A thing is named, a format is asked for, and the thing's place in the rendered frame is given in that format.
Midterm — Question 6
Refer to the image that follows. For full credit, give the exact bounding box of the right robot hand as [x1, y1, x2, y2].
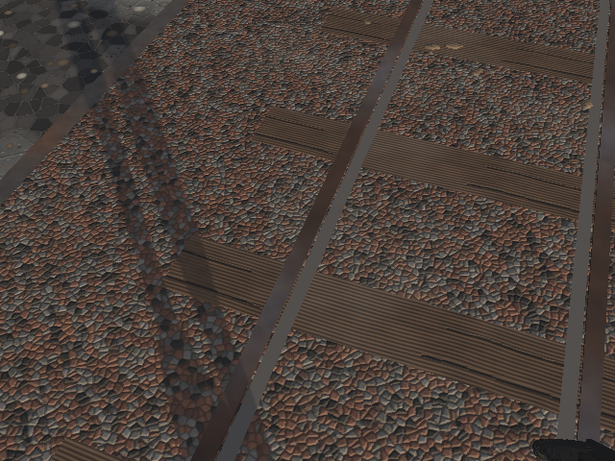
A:
[532, 439, 615, 461]

